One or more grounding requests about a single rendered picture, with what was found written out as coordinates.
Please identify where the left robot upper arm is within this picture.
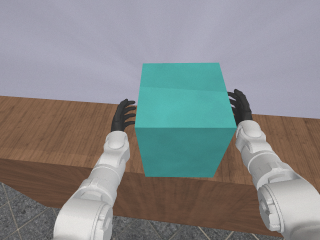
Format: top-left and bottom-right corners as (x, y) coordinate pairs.
(52, 197), (113, 240)

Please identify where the robot left hand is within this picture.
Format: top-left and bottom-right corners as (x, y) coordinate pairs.
(110, 99), (136, 132)

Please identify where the carton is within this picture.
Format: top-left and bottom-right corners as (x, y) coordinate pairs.
(134, 62), (237, 178)

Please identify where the pedestal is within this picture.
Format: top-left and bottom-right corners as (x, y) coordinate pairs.
(0, 95), (320, 238)

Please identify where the right robot upper arm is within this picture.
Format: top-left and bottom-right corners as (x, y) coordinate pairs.
(257, 178), (320, 240)

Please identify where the robot right forearm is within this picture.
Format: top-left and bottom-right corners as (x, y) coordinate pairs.
(235, 120), (320, 199)

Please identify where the robot right hand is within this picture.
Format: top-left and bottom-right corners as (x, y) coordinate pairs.
(227, 89), (253, 126)

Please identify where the robot left forearm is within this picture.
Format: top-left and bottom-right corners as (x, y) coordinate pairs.
(53, 130), (130, 237)

